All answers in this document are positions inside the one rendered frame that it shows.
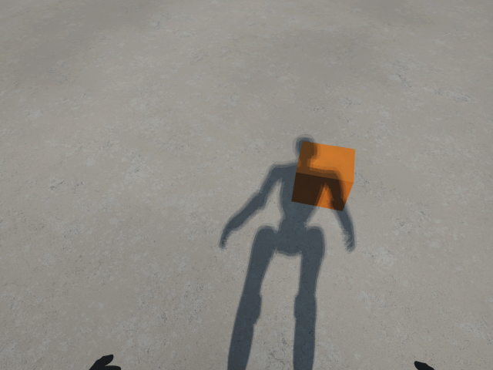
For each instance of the robot left hand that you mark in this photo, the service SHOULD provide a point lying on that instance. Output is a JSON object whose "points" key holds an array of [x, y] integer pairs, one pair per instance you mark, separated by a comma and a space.
{"points": [[104, 360]]}

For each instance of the carton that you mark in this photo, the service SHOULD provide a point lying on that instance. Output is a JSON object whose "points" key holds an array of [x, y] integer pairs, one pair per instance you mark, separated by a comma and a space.
{"points": [[324, 176]]}

